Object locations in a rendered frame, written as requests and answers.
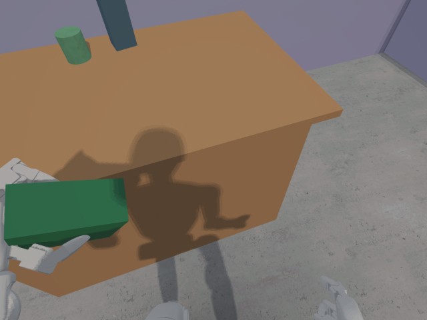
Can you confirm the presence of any robot right hand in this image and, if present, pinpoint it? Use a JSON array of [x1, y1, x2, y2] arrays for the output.
[[314, 276, 364, 320]]

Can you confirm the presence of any robot left hand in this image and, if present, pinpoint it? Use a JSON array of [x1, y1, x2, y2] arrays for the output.
[[0, 158, 90, 275]]

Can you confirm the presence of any table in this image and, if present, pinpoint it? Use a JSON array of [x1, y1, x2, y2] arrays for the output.
[[0, 10, 343, 297]]

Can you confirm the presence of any robot left thigh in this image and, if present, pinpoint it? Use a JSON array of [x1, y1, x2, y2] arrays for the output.
[[145, 302, 189, 320]]

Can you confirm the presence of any left robot forearm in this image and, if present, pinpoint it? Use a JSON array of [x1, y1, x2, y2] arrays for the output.
[[0, 271, 21, 320]]

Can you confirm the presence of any sponge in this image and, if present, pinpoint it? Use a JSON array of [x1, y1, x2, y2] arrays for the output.
[[4, 178, 129, 250]]

